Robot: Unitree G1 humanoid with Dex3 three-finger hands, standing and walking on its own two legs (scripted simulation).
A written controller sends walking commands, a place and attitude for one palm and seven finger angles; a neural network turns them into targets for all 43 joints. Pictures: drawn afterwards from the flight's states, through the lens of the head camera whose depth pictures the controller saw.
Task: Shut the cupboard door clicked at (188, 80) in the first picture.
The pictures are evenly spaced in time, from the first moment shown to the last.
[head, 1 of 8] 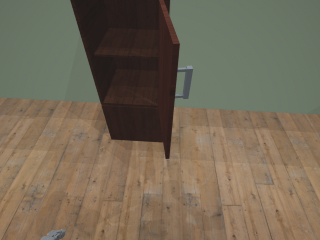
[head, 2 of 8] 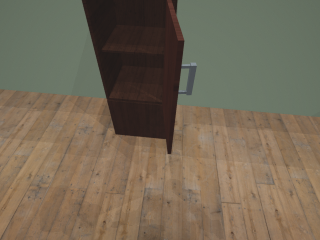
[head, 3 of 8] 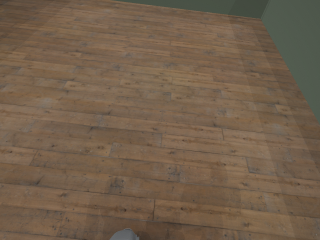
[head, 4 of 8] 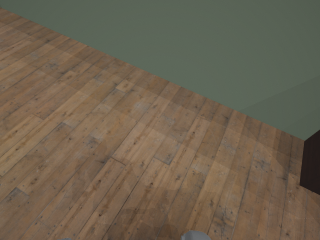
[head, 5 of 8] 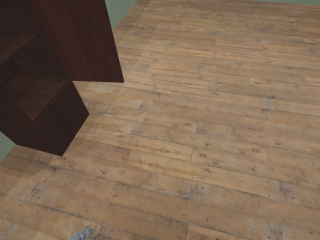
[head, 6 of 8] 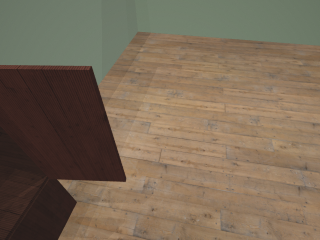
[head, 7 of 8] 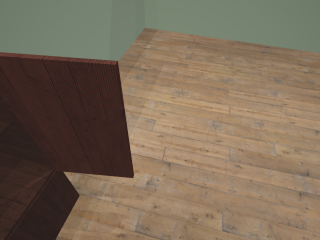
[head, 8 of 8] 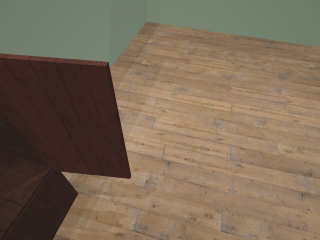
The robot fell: no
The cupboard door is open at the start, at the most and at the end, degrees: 100 100 100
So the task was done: no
